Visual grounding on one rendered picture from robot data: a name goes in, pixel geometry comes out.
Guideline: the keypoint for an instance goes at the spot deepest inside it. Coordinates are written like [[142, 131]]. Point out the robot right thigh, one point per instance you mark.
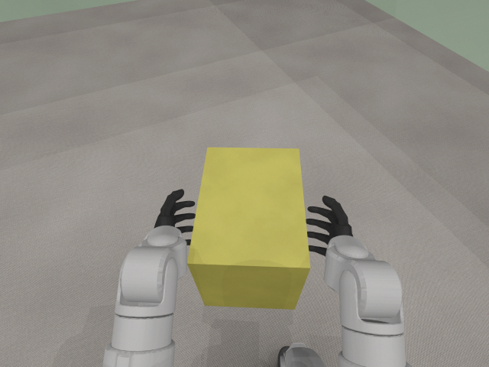
[[301, 357]]

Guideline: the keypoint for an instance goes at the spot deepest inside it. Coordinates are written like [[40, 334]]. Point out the robot left hand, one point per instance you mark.
[[167, 211]]

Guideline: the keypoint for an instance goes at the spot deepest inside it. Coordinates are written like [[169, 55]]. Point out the robot right shin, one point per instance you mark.
[[297, 345]]

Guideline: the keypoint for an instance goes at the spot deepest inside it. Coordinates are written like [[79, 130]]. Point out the left robot forearm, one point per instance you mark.
[[146, 300]]

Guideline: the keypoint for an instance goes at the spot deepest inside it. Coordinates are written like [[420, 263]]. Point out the carton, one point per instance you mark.
[[249, 246]]

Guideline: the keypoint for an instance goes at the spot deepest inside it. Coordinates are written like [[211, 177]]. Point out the right robot forearm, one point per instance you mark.
[[371, 305]]

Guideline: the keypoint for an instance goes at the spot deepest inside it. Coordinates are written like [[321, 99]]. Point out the robot right hand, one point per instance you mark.
[[338, 226]]

